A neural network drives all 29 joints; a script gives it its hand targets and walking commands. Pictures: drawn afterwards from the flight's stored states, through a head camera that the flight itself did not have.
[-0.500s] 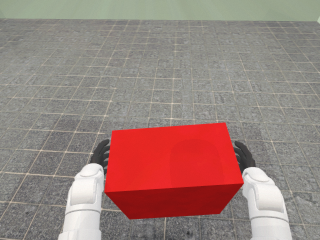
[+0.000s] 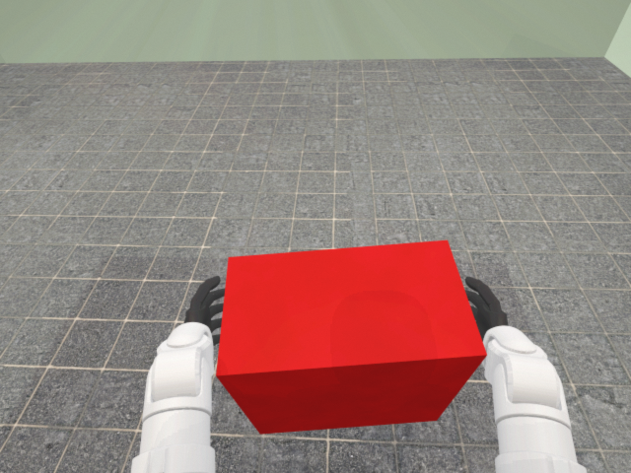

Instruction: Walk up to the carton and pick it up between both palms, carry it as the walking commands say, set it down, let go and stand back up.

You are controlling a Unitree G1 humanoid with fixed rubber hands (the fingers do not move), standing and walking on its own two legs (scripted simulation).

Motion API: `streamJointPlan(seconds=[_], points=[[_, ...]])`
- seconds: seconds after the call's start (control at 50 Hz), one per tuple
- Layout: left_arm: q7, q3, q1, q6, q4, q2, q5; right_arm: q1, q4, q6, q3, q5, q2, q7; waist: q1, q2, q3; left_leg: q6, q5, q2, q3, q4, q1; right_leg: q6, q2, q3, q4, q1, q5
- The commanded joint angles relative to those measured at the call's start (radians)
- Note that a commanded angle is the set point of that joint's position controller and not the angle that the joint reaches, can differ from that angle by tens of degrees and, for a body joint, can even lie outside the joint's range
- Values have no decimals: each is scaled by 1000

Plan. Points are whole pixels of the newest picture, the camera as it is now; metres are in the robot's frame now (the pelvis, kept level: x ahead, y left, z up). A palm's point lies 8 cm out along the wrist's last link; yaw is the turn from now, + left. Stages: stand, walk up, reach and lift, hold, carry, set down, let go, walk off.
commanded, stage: set down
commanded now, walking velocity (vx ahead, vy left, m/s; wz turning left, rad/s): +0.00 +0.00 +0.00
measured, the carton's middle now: (343, 347) +0.30 +0.00 -0.03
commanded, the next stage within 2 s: none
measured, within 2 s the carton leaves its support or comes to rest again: neither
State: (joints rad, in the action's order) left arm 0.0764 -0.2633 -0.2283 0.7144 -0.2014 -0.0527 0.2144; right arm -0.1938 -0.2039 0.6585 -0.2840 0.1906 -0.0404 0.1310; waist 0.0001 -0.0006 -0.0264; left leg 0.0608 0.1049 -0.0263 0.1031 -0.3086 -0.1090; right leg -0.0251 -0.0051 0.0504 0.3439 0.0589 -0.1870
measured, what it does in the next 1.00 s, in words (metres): lowers itself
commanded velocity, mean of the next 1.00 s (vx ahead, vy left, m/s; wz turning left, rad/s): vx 0.00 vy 0.00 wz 0.00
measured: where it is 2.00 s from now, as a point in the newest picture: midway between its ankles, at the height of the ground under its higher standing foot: outside the picture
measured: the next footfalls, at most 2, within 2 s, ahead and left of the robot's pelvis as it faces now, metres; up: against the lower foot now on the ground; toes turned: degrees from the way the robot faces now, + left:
none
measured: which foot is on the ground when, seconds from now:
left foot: down 0.00-1.00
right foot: down 0.00-1.00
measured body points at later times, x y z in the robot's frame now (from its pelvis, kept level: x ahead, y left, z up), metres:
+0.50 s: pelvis +0.01 -0.01 -0.01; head +0.04 +0.00 +0.44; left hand +0.31 +0.19 -0.04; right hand +0.30 -0.19 -0.03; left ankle +0.05 +0.08 -0.75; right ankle +0.01 -0.11 -0.75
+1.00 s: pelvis -0.03 -0.01 -0.07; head +0.10 +0.00 +0.36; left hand +0.34 +0.18 -0.12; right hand +0.32 -0.20 -0.12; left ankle +0.05 +0.08 -0.75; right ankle +0.01 -0.11 -0.75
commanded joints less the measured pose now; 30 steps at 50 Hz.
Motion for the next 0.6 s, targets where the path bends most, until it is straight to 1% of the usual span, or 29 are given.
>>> streamJointPlan(seconds=[0.0,0.02,0.04,0.06,0.08,0.1,0.12,0.14,0.16,0.18,0.2,0.22,0.24,0.26,0.28,0.3,0.32,0.34,0.36,0.38,0.4,0.44,0.46,0.48,0.5,0.52,0.54,0.56,0.58], points=[[226,547,-463,-55,98,-848,-218,-521,108,-21,576,-169,-846,177,-49,44,233,-22,12,-21,-176,-9,196,-38,-41,-161,-102,49,-2],[226,507,-472,-65,77,-801,-193,-507,75,-24,555,-155,-818,175,-28,32,201,-19,31,-24,-169,-10,175,-36,-39,-157,-99,61,-25],[230,511,-477,-71,81,-805,-191,-534,91,-31,572,-165,-841,175,-5,19,215,-18,39,-24,-164,-15,167,-37,-36,-166,-99,51,-34],[230,506,-494,-81,79,-797,-187,-542,81,-36,567,-166,-840,176,2,10,184,-17,33,-23,-165,-13,149,-34,-35,-166,-89,72,-26],[230,495,-489,-86,71,-790,-186,-535,81,-44,570,-169,-829,175,10,-5,191,-16,19,-24,-162,-17,135,-34,-38,-170,-81,51,-3],[227,484,-494,-90,50,-776,-174,-522,55,-45,547,-154,-826,174,5,4,183,-15,33,-20,-163,-13,146,-28,-41,-164,-72,61,-8],[226,468,-502,-99,52,-770,-168,-537,51,-53,541,-148,-816,172,14,-6,173,-14,29,-22,-159,-25,138,-31,-38,-172,-71,74,-14],[224,461,-490,-108,35,-768,-165,-527,44,-63,541,-143,-806,171,21,6,183,-14,21,-19,-161,-30,137,-30,-41,-173,-62,71,-7],[225,465,-476,-116,29,-773,-168,-543,59,-73,554,-150,-811,168,29,1,209,-13,4,-20,-165,-35,133,-27,-45,-173,-52,51,22],[222,467,-495,-128,36,-761,-170,-509,25,-80,542,-139,-817,167,15,4,193,-12,-15,-19,-162,-42,117,-26,-42,-176,-46,68,42],[222,459,-481,-136,11,-765,-164,-514,27,-93,539,-134,-814,163,14,3,212,-10,-33,-21,-164,-51,122,-24,-41,-175,-40,68,62],[222,461,-473,-146,15,-757,-164,-473,2,-99,525,-125,-808,158,2,-5,224,-13,-41,-18,-164,-63,122,-24,-43,-176,-33,73,79],[222,461,-482,-157,3,-765,-161,-498,11,-114,531,-129,-818,158,5,-11,236,-9,-60,-19,-167,-78,118,-24,-42,-179,-24,96,93],[219,460,-461,-167,-2,-761,-162,-481,18,-126,527,-119,-810,152,-1,-5,256,-8,-89,-17,-169,-92,105,-22,-41,-182,-10,84,128],[216,460,-453,-176,-4,-758,-156,-464,3,-131,527,-121,-817,150,12,-19,270,-10,-110,-18,-171,-99,114,-23,-37,-184,-4,93,143],[216,460,-450,-187,-20,-756,-162,-461,-2,-142,514,-107,-805,145,-5,-5,279,-9,-105,-17,-178,-111,79,-22,-40,-187,10,78,160],[216,470,-449,-201,-22,-764,-163,-466,-5,-155,516,-113,-814,142,-13,0,298,-5,-118,-18,-187,-125,83,-18,-41,-186,26,98,170],[214,458,-441,-213,-25,-742,-153,-443,-23,-163,510,-104,-795,141,2,-11,300,-9,-129,-18,-187,-128,61,-20,-45,-182,36,101,184],[212,450,-424,-222,-55,-756,-146,-436,-32,-174,495,-97,-794,141,-4,-4,298,-10,-139,-18,-193,-140,39,-19,-47,-183,51,125,196],[210,436,-430,-236,-64,-742,-144,-450,-37,-189,503,-102,-793,140,8,-6,297,-8,-150,-21,-186,-153,29,-20,-42,-186,59,133,203],[211,438,-430,-250,-90,-754,-148,-475,-36,-203,490,-102,-785,138,-5,3,317,-7,-146,-19,-198,-166,16,-16,-45,-182,79,157,200],[205,433,-428,-280,-104,-742,-149,-464,-60,-230,476,-91,-782,139,-8,12,345,-6,-179,-22,-205,-190,-3,-15,-45,-180,116,192,221],[205,453,-458,-299,-90,-754,-158,-462,-75,-243,472,-93,-791,139,-17,-3,368,-9,-198,-19,-206,-205,-3,-16,-42,-181,132,214,228],[204,447,-460,-315,-86,-740,-154,-468,-78,-258,476,-90,-786,139,-7,-14,386,-12,-210,-24,-204,-222,-32,-18,-43,-183,149,218,244],[200,436,-436,-322,-130,-750,-147,-480,-78,-273,467,-92,-775,137,-12,-13,392,-10,-214,-27,-211,-237,-31,-15,-43,-178,171,263,236],[199,425,-450,-333,-143,-747,-146,-479,-107,-278,456,-82,-776,139,-10,-10,397,-11,-194,-27,-211,-241,-41,-17,-46,-175,184,281,213],[199,420,-469,-340,-152,-742,-134,-491,-124,-288,434,-73,-773,139,-16,-15,378,-12,-184,-29,-212,-257,-78,-20,-43,-175,197,332,192],[196,424,-482,-354,-145,-749,-138,-489,-137,-298,434,-72,-774,143,-18,-17,420,-14,-188,-26,-215,-270,-75,-24,-51,-171,221,339,186],[195,411,-478,-362,-174,-753,-129,-538,-128,-311,438,-81,-774,151,4,-24,438,-16,-177,-30,-212,-285,-96,-25,-55,-166,243,379,157]])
